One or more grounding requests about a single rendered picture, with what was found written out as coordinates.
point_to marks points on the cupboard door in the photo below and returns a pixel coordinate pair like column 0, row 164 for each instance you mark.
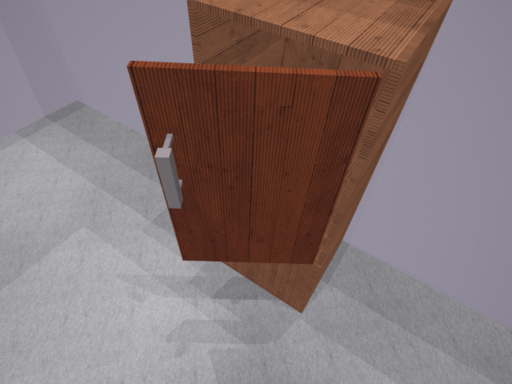
column 262, row 152

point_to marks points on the handle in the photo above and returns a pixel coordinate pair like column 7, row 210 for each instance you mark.
column 168, row 174

